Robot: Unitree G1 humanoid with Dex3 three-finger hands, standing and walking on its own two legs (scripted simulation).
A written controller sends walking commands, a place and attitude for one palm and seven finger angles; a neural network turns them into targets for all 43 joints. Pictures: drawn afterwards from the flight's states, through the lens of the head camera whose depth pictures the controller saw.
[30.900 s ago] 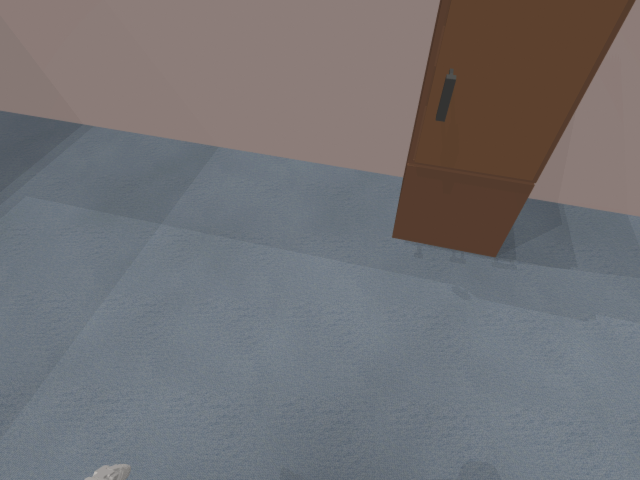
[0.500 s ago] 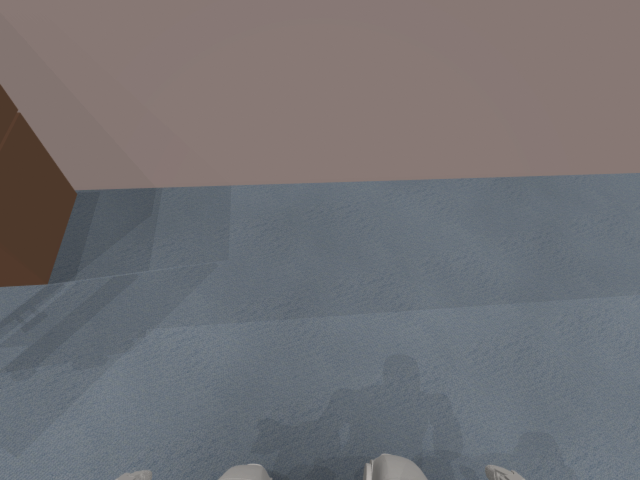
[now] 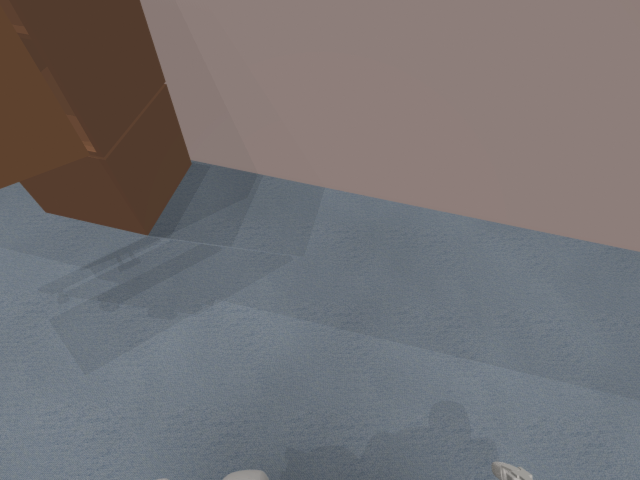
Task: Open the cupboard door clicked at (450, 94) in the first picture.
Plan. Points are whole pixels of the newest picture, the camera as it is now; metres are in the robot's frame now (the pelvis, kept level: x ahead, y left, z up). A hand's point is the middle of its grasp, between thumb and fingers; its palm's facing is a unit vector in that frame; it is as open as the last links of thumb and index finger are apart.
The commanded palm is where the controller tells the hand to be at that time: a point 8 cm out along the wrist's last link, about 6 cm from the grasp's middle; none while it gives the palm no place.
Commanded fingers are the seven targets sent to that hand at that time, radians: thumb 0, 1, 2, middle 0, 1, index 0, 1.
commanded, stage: turn to face it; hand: left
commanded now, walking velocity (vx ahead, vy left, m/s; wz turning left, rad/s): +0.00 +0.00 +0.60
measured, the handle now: out of the picture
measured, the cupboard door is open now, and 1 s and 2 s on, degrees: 49 49 49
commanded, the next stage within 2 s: take the last steps up to it in 1.00 s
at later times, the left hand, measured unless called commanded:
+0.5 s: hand out of the picture +0.06 +0.18 -0.14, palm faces +0.28 -0.92 -0.28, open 7.4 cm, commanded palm none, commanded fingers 0.00 0.90 0.90 -0.20 -0.30 -0.20 -0.30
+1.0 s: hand out of the picture -0.01 +0.18 -0.15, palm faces +0.53 -0.81 -0.27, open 7.4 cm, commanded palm none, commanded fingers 0.00 0.90 0.90 -0.20 -0.30 -0.20 -0.30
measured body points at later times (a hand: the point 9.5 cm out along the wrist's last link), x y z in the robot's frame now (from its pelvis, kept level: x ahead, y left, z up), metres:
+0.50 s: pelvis +0.02 -0.04 +0.01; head +0.07 -0.05 +0.45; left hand +0.05 +0.23 -0.12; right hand +0.16 -0.28 -0.14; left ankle -0.04 +0.08 -0.66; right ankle +0.04 -0.16 -0.73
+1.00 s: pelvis +0.04 -0.04 +0.01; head +0.08 -0.02 +0.45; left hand -0.04 +0.23 -0.13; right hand +0.24 -0.20 -0.14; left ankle -0.01 +0.08 -0.73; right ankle +0.09 -0.15 -0.72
